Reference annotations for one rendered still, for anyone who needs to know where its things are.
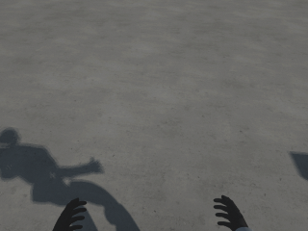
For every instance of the right robot hand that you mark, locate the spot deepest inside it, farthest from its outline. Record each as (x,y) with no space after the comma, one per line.
(234,215)

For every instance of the left robot hand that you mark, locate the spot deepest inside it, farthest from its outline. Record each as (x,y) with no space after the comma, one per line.
(65,219)

